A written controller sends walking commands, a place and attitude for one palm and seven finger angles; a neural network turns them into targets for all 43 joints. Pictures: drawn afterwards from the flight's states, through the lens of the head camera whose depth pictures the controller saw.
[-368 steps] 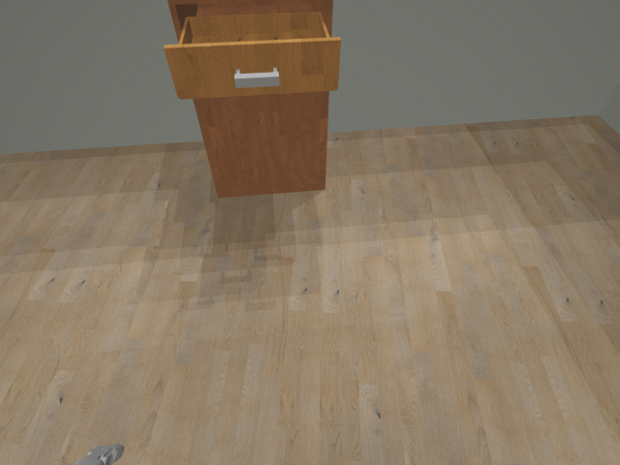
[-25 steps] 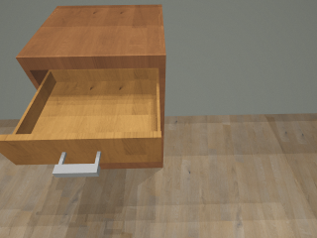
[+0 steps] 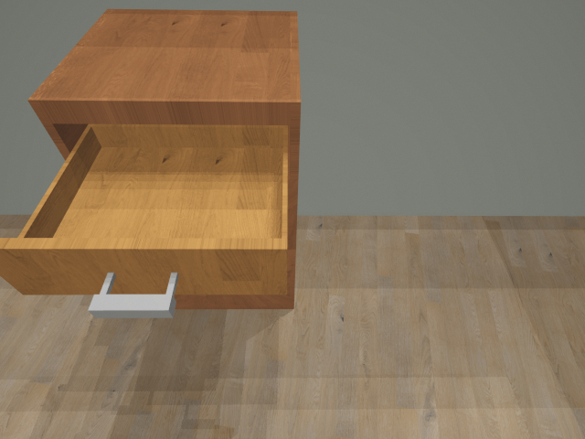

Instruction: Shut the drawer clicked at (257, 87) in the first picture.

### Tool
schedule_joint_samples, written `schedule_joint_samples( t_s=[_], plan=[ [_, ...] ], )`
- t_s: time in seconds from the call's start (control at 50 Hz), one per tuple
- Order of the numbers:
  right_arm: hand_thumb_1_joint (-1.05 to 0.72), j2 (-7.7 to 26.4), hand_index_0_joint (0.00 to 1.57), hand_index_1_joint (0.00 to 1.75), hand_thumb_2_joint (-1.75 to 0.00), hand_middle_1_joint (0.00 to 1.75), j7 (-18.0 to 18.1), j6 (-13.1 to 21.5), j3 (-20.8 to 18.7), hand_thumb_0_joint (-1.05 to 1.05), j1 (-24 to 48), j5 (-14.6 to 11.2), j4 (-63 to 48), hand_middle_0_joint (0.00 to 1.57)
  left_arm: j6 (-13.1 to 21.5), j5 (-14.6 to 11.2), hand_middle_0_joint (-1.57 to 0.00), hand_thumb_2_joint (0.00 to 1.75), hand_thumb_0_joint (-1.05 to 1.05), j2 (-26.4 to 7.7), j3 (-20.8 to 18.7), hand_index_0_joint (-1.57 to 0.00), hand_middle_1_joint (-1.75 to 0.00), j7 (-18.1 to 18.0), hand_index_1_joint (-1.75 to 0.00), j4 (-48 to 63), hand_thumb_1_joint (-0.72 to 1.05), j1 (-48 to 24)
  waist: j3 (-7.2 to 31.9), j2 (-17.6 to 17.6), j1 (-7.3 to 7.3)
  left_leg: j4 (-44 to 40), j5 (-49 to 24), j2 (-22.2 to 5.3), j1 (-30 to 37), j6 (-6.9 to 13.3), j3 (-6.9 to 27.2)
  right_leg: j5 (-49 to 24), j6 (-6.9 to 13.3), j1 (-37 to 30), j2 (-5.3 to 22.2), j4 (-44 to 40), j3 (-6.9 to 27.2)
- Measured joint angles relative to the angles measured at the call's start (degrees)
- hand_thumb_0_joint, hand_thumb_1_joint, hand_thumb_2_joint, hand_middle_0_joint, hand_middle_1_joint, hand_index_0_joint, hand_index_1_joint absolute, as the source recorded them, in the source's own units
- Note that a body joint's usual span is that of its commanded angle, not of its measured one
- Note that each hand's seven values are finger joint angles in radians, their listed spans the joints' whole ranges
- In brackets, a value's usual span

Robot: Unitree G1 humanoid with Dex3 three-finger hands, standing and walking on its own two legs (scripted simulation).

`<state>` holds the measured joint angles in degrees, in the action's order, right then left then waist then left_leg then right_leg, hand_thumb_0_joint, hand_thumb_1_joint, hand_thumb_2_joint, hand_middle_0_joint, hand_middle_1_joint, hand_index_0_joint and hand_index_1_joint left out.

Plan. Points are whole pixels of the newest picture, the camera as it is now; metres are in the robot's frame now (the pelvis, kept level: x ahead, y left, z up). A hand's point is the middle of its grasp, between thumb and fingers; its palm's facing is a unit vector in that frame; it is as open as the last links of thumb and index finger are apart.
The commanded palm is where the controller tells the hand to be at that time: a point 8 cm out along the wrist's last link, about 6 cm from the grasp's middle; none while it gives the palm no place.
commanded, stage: look again from close up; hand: left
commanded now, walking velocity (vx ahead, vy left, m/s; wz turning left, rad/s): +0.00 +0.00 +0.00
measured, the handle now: (138, 292) +0.32 +0.26 -0.02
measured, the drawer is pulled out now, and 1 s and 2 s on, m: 0.30 0.30 0.30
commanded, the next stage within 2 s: shuffle to correct the standing spot in 0.38 s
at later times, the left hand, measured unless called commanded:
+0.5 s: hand out of the picture -0.02 +0.17 -0.18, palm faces +0.01 -0.98 -0.18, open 7.3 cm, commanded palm none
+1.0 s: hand out of the picture +0.06 +0.21 -0.18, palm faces +0.09 -0.97 -0.22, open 7.3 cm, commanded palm none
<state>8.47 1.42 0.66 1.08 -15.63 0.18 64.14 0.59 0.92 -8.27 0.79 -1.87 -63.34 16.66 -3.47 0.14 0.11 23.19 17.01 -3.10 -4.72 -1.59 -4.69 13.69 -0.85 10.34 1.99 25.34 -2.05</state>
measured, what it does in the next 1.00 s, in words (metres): stands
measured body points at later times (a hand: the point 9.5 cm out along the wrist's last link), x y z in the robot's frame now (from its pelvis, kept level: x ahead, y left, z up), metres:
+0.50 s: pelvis -0.01 +0.00 +0.00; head +0.01 +0.00 +0.45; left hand -0.02 +0.22 -0.16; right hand -0.03 -0.20 -0.16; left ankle -0.05 +0.13 -0.74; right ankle +0.00 -0.13 -0.74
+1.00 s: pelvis +0.04 +0.02 -0.01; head +0.07 +0.02 +0.44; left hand +0.05 +0.26 -0.16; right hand +0.00 -0.19 -0.17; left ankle -0.05 +0.13 -0.74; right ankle +0.04 -0.08 -0.74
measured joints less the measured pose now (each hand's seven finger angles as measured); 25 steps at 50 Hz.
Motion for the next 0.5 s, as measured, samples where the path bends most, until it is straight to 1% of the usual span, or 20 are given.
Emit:
schedule_joint_samples(
  t_s=[0.2,0.5],
  plan=[
    [-0.91,-1.1,0.19,0.3,-0.9,0.3,0.05,0.21,0.08,0.0,-1.31,0.0,0.57,0.2,0.1,0.01,-0.2,0.9,0.0,0.3,-0.15,-0.2,-0.3,-0.05,-0.3,-0.05,0.92,0.41,0.07,-0.19,-0.05,0.1,-0.31,-0.01,-0.44,0.01,0.0,-0.43,0.05,0.34,-0.02,-0.13,0.02],
    [-0.91,-1.86,0.19,0.3,-0.9,0.3,0.19,0.44,-0.06,0.0,-2.14,-0.01,0.56,0.2,0.05,0.09,-0.19,0.9,0.0,0.51,-0.39,-0.2,-0.3,-0.17,-0.3,-0.04,0.92,0.66,0.29,-0.33,-0.05,0.3,-0.54,0.2,-0.64,0.22,-0.38,-0.74,-0.08,0.76,0.16,0.2,0.44]
  ],
)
